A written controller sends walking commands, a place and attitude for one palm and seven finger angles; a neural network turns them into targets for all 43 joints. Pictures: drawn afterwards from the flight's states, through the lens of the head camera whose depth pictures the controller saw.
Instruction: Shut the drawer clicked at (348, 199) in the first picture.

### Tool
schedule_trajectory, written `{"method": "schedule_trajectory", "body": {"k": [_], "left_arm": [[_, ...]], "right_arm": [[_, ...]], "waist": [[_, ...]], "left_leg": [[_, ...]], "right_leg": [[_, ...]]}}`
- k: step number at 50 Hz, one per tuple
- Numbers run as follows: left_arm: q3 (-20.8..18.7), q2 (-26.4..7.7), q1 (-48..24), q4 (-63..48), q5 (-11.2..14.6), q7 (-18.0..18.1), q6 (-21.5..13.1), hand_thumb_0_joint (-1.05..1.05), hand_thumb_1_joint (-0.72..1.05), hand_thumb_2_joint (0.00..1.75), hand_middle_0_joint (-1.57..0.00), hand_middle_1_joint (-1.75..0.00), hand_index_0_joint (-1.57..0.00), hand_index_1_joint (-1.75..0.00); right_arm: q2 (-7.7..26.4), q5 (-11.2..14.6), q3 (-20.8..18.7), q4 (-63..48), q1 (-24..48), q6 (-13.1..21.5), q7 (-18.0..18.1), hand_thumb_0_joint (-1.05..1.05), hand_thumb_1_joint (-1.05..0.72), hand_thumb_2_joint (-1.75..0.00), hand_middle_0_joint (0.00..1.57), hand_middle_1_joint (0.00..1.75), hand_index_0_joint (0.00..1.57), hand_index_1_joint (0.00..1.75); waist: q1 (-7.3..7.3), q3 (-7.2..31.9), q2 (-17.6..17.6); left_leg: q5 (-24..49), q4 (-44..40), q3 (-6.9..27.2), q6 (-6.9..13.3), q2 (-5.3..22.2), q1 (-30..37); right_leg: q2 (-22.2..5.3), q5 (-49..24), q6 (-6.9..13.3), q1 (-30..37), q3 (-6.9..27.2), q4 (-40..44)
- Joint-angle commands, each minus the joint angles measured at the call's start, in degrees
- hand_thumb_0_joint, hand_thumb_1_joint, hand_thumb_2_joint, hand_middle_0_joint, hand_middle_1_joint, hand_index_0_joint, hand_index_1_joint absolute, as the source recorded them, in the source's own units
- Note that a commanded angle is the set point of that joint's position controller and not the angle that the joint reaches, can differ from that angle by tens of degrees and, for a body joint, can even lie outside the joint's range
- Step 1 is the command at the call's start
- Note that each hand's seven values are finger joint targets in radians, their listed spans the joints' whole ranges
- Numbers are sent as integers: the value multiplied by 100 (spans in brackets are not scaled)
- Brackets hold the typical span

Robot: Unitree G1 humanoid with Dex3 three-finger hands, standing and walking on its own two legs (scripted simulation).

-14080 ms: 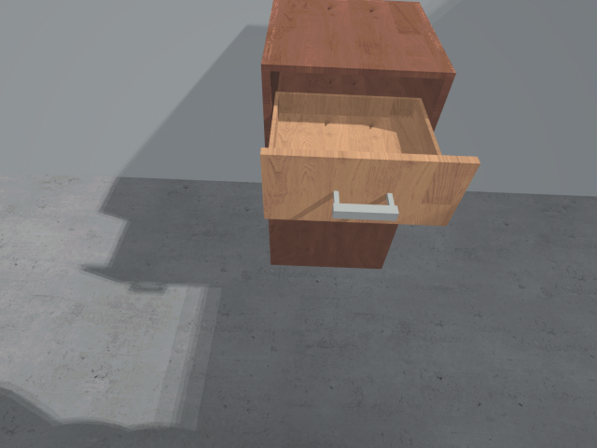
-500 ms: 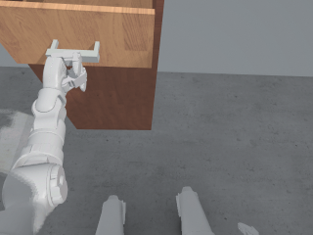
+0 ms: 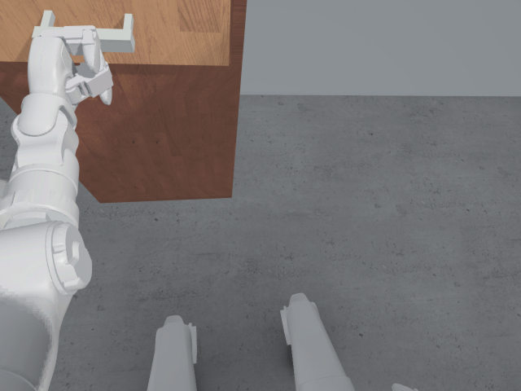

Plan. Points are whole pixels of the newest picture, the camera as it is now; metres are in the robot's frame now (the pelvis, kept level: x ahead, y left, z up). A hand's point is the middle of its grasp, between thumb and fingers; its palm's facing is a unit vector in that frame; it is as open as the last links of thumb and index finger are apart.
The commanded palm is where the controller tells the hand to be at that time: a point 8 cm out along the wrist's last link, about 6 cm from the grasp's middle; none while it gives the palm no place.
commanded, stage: push the drawer shut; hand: left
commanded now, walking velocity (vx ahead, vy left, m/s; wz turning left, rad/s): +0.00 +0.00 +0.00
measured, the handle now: (87, 29) +0.63 +0.18 +0.09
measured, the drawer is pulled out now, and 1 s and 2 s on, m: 0.01 0.00 0.00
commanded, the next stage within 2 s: pull the fist back off the drawer in 0.28 s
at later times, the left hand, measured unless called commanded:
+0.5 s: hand (98, 65) +0.57 +0.16 +0.09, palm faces -0.05 -1.00 -0.05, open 3.2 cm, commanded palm +0.59 +0.18 +0.09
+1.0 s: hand (106, 74) +0.55 +0.15 +0.09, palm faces -0.05 -1.00 -0.02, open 3.3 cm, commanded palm +0.52 +0.19 +0.09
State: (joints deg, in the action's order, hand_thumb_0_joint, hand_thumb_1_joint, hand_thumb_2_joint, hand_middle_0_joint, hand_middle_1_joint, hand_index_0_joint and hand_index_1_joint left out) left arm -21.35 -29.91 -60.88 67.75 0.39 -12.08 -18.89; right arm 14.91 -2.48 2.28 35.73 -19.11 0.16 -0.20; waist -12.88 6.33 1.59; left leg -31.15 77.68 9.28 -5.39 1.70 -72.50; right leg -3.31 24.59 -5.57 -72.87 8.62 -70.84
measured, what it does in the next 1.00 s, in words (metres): stands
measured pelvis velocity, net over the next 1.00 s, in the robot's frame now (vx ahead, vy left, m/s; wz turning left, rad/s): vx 0.01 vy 0.03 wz -0.03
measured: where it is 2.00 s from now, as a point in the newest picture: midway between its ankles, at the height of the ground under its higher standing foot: (245, 383)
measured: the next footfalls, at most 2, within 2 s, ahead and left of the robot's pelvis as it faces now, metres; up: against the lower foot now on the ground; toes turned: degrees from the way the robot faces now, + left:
none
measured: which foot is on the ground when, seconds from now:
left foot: down 0.00-1.00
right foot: down 0.00-1.00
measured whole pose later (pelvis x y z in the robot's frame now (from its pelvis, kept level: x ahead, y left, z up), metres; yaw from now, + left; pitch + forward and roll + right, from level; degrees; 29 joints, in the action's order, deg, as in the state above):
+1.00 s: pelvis +0.01 +0.03 +0.01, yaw -2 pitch +25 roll -4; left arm -19.8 -24.6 -56.5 62.9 0.6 -6.8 -19.5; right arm 13.8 -3.1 2.3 34.4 -22.3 -1.8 -3.1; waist -12.5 7.0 2.4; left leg -31.7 77.0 6.8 -2.7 1.5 -70.6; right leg -3.6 23.7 -3.2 -69.7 10.4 -66.8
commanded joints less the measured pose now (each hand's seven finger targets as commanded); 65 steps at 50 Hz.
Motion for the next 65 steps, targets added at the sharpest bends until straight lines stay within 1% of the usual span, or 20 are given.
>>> {"method": "schedule_trajectory", "body": {"k": [1, 4, 6, 9, 13, 19, 28, 32, 34, 36, 47, 48, 49, 54, 55, 57, 59, 60, 62, 65], "left_arm": [[-195, -1401, -3590, -1546, 110, 92, -425, 0, 90, 90, -140, -160, -140, -160], [-234, -1492, -3642, -1241, 57, 117, -333, 0, 90, 90, -140, -160, -140, -160], [-239, -1549, -3834, -1344, 22, 121, -351, 0, 90, 90, -140, -160, -140, -160], [43, -1198, -4106, -1268, 14, 189, -286, 0, 90, 90, -140, -160, -140, -160], [209, -1071, -4419, -1247, -30, 304, -237, 0, 90, 90, -140, -160, -140, -160], [311, -1142, -4738, -1085, -91, 475, -171, 0, 90, 90, -140, -160, -140, -160], [192, -1188, -4507, -1092, -90, 467, -178, 0, 90, 90, -140, -160, -140, -160], [37, -1272, -4176, -959, -106, 494, -185, 0, 90, 90, -140, -160, -140, -160], [178, -1041, -4080, -1042, -102, 505, -196, 0, 90, 90, -140, -160, -140, -160], [-40, -1227, -3833, -1090, -97, 541, -253, 0, 90, 90, -140, -160, -140, -160], [19, -594, -2105, -1781, 83, 572, -439, 0, 90, 90, -140, -160, -140, -160], [139, -366, -1915, -1753, 126, 566, -417, 0, 90, 90, -140, -160, -140, -160], [9, -484, -1776, -1834, 144, 584, -436, 0, 90, 90, -140, -160, -140, -160], [233, -245, -2136, -1861, 142, 679, -647, 0, 90, 90, -140, -160, -140, -160], [115, -427, -2152, -1882, 122, 690, -704, 0, 90, 90, -140, -160, -140, -160], [164, -367, -2120, -1961, 116, 659, -809, 0, 90, 90, -140, -160, -140, -160], [210, -280, -1829, -1817, 118, 582, -823, 0, 90, 90, -140, -160, -140, -160], [49, -395, -1456, -2115, 165, 530, -834, 0, 90, 90, -140, -160, -140, -160], [24, -343, -602, -2703, 309, 402, -733, 0, 90, 90, -140, -160, -140, -160], [130, -142, 486, -3602, 582, 224, -327, 0, 90, 90, -140, -160, -140, -160]], "right_arm": [[1052, -28, -376, -270, -1009, 112, 60, 0, -90, -90, 20, 30, 20, 30], [1076, -30, -355, -235, -1054, 84, 43, 0, -90, -90, 20, 30, 20, 30], [1073, -50, -347, -242, -1102, 87, 40, 0, -90, -90, 20, 30, 20, 30], [1075, -53, -353, -170, -1139, 75, 43, 0, -90, -90, 20, 30, 20, 30], [1086, -63, -331, -116, -1159, 103, 62, 0, -90, -90, 20, 30, 20, 30], [1130, -59, -272, -48, -1154, 202, 131, 0, -90, -90, 20, 30, 20, 30], [1138, -114, -268, -138, -1173, 234, 3, 0, -90, -90, 20, 30, 20, 30], [1156, -108, -262, -198, -1155, 201, -41, 0, -90, -90, 20, 30, 20, 30], [1136, -113, -279, -226, -1150, 188, -78, 0, -90, -90, 20, 30, 20, 30], [1147, -120, -294, -275, -1178, 170, -91, 0, -90, -90, 20, 30, 20, 30], [1046, -61, -467, -503, -1107, -65, -221, 0, -90, -90, 20, 30, 20, 30], [1021, -44, -477, -516, -1079, -84, -230, 0, -90, -90, 20, 30, 20, 30], [1041, -35, -497, -536, -1064, -115, -218, 0, -90, -90, 20, 30, 20, 30], [993, -21, -511, -475, -970, -130, -165, 0, -90, -90, 20, 30, 20, 30], [1007, -29, -516, -462, -976, -137, -148, 0, -90, -90, 20, 30, 20, 30], [986, -41, -521, -470, -948, -136, -131, 0, -90, -90, 20, 30, 20, 30], [977, -41, -533, -473, -933, -177, -135, 0, -90, -90, 20, 30, 20, 30], [982, -41, -558, -582, -941, -207, -154, 0, -90, -90, 20, 30, 20, 30], [959, 35, -590, -823, -849, -277, -179, 0, -90, -90, 20, 30, 20, 30], [894, 177, -619, -1116, -721, -380, -198, 0, -90, -90, 20, 30, 20, 30]], "waist": [[-303, 3340, 1014], [-366, 3198, 868], [-374, 3317, 1093], [-574, 3153, 1062], [-681, 3144, 1266], [-825, 3031, 1317], [-615, 3315, 1471], [-518, 3141, 1273], [-502, 3078, 1267], [-403, 3188, 1171], [72, 3380, 912], [51, 3181, 775], [95, 3090, 591], [-73, 2655, 486], [-36, 2723, 460], [2, 2928, 730], [49, 2929, 677], [284, 3278, 821], [532, 3753, 937], [669, 3577, 541]], "left_leg": [[1155, -1138, -780, 607, -171, 2268], [1062, -1118, -755, 608, -155, 2114], [1183, -1091, -724, 602, -160, 2222], [1022, -1095, -687, 600, -144, 2220], [742, -1122, -645, 590, -161, 2228], [258, -1207, -555, 595, -145, 2104], [385, -1216, -551, 573, -195, 2227], [301, -1266, -530, 568, -177, 2101], [266, -1308, -530, 565, -179, 2151], [421, -1315, -541, 568, -177, 2203], [1584, -1476, -696, 453, -114, 2867], [1536, -1503, -736, 476, -121, 2786], [1469, -1549, -750, 481, -108, 2711], [1341, -1543, -792, 519, -144, 2607], [1347, -1550, -786, 511, -144, 2608], [1666, -1513, -794, 482, -147, 2893], [1930, -1498, -787, 449, -138, 2958], [2212, -1556, -829, 427, -146, 3185], [2919, -1667, -902, 374, -139, 3667], [3120, -1937, -1010, 420, -151, 3684]], "right_leg": [[396, -558, 613, 1399, -1129, 808], [405, -489, 599, 1343, -1136, 843], [405, -555, 622, 1274, -1145, 779], [404, -462, 596, 1012, -1162, 831], [400, -309, 610, 804, -1171, 844], [399, -51, 621, 625, -1164, 883], [390, -119, 652, 835, -1185, 870], [390, -58, 659, 861, -1199, 849], [385, -51, 655, 855, -1195, 876], [398, -122, 664, 1020, -1198, 857], [422, -772, 681, 1643, -1227, 952], [435, -775, 668, 1696, -1220, 1017], [433, -756, 664, 1804, -1218, 1046], [410, -760, 637, 1735, -1168, 1131], [403, -766, 640, 1817, -1168, 1103], [387, -942, 657, 1768, -1164, 1049], [383, -1092, 674, 1823, -1191, 1013], [389, -1282, 692, 2116, -1182, 1015], [410, -1778, 697, 2555, -1197, 1044], [467, -2234, 645, 3275, -1224, 1320]]}}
